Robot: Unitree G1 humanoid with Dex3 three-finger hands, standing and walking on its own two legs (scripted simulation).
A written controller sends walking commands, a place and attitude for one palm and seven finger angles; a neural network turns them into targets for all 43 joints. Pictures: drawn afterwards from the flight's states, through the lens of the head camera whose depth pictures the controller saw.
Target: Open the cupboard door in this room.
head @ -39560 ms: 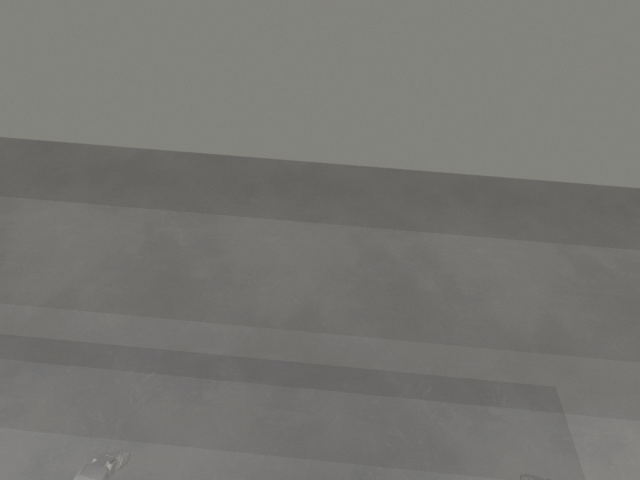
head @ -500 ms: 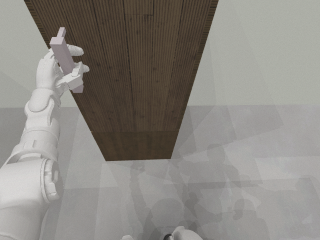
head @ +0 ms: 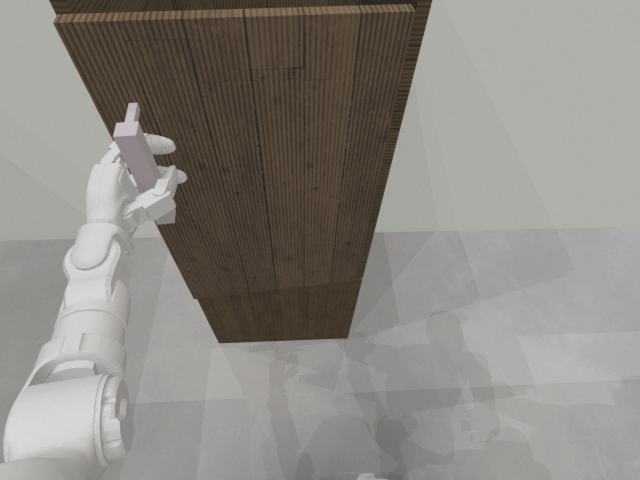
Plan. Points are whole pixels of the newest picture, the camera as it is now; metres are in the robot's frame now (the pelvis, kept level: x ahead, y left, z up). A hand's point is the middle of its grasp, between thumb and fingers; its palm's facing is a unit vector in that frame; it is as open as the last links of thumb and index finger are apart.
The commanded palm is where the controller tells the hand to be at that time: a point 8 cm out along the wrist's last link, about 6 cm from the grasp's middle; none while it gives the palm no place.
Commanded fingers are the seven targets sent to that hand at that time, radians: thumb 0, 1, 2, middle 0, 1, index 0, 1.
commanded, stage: pull the door open along its arc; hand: left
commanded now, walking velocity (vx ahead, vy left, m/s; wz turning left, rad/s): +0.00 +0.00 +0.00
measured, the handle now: (150, 167) +0.49 +0.21 +0.10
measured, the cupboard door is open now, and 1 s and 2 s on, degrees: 5 47 50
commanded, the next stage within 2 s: open thumb and fingers to let go in 0.62 s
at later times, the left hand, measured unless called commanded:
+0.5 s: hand (237, 303) +0.29 +0.08 +0.11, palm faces +0.38 -0.92 +0.06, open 6.0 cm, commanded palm +0.23 +0.13 +0.10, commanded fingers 0.00 0.90 0.90 -0.40 -1.35 -0.40 -1.35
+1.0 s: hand (279, 331) +0.26 +0.04 +0.11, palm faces +0.43 -0.90 +0.01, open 7.7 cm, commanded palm +0.21 +0.08 +0.10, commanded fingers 0.00 -0.15 0.45 -0.32 -1.24 -0.32 -1.24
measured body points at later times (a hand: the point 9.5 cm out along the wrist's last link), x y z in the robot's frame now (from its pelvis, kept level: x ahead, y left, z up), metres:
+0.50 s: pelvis -0.01 -0.03 +0.01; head +0.00 -0.04 +0.46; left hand +0.27 +0.13 +0.11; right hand +0.21 -0.22 -0.07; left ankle -0.04 +0.07 -0.71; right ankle +0.01 -0.10 -0.71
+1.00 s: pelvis -0.01 -0.07 +0.01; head -0.01 -0.10 +0.46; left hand +0.23 +0.08 +0.11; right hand +0.19 -0.27 -0.09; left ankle -0.04 +0.07 -0.71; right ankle +0.01 -0.10 -0.71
